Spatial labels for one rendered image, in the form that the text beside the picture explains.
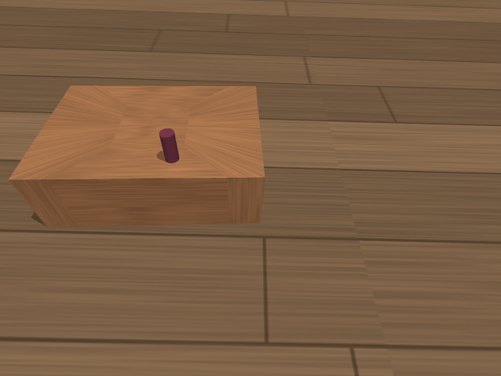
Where can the can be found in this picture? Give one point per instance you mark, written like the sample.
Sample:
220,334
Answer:
169,145

